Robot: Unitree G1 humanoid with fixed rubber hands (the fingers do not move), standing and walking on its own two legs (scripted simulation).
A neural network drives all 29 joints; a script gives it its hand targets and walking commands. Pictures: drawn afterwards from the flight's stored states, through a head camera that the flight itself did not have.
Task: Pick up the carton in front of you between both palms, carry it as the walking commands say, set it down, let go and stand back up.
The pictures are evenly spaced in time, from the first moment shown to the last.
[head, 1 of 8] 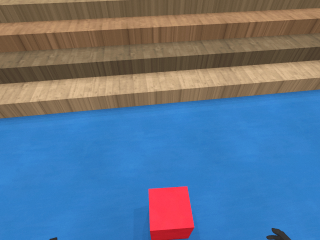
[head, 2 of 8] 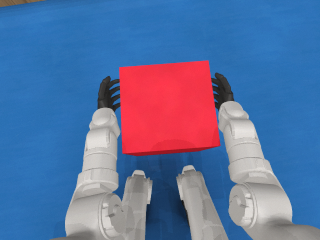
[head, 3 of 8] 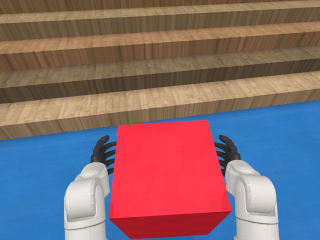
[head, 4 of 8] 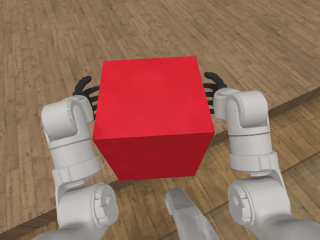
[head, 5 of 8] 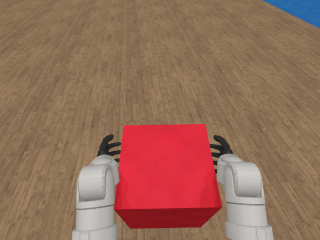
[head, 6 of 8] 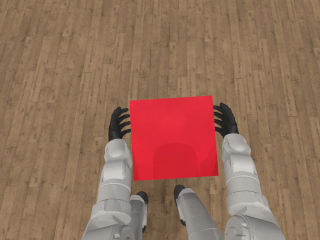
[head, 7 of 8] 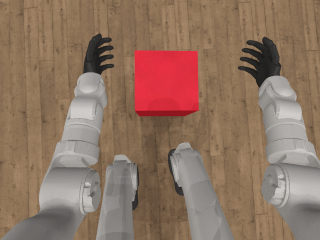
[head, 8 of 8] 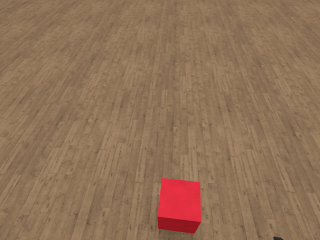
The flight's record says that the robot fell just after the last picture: no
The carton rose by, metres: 1.70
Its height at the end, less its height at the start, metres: +0.95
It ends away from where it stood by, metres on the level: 4.42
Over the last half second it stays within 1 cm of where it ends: yes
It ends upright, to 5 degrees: yes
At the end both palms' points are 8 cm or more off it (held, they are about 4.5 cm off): yes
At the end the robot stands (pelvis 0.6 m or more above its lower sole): yes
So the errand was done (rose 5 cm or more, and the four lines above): yes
